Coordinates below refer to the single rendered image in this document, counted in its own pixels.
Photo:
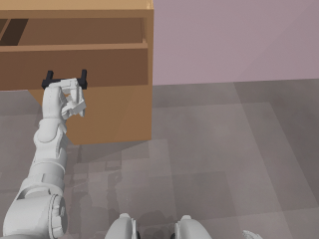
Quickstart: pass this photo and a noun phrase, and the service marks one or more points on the handle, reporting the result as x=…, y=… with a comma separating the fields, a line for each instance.
x=49, y=80

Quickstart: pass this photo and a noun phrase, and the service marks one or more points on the left robot thigh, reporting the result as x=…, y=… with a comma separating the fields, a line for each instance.
x=123, y=228

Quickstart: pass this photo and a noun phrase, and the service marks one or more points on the robot left forearm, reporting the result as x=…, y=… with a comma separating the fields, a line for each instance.
x=46, y=174

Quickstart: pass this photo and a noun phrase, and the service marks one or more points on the drawer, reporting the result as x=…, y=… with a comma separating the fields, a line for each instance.
x=113, y=51

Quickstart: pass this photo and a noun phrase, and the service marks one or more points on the robot left hand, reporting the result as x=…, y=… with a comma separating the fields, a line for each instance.
x=56, y=105

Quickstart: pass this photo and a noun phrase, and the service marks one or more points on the cabinet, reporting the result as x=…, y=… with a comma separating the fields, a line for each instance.
x=112, y=114

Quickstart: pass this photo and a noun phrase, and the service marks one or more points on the robot thigh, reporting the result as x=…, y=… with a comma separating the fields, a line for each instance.
x=123, y=228
x=190, y=229

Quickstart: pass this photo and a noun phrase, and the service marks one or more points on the robot left upper arm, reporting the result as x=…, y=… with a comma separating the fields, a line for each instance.
x=40, y=217

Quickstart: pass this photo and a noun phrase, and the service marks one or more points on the right robot thigh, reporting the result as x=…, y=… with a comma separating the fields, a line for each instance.
x=190, y=229

